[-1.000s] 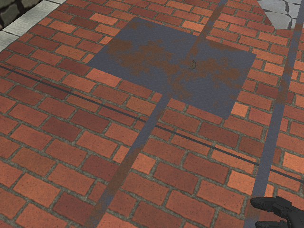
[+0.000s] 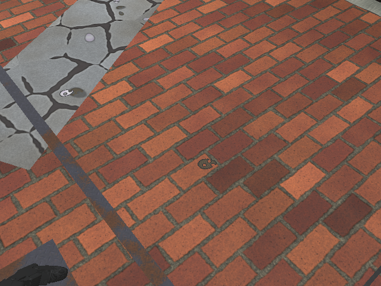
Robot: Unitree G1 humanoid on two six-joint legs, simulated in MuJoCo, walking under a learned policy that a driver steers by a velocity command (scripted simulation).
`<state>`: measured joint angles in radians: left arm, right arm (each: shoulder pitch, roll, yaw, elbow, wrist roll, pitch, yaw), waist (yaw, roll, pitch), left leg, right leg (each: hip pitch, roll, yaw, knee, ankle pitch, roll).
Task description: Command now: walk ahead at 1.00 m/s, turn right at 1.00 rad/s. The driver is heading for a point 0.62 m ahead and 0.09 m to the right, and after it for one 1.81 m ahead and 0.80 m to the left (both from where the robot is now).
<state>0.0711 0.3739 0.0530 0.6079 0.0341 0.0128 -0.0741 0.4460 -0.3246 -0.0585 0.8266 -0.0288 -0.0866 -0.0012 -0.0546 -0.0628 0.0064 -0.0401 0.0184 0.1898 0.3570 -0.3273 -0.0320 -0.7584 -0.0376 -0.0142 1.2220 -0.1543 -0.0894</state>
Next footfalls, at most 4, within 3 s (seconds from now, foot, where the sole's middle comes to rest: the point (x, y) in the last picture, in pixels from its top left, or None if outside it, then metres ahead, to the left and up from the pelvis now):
0.20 right None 0.36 -0.06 -0.77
0.60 left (184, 230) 0.71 0.01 -0.77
1.02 right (240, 246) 0.63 -0.20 -0.77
1.46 left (166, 271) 0.55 0.07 -0.77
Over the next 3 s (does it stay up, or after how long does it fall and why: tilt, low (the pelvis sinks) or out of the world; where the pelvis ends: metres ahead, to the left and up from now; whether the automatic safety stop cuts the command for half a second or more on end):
stays up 0.48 -0.12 0.00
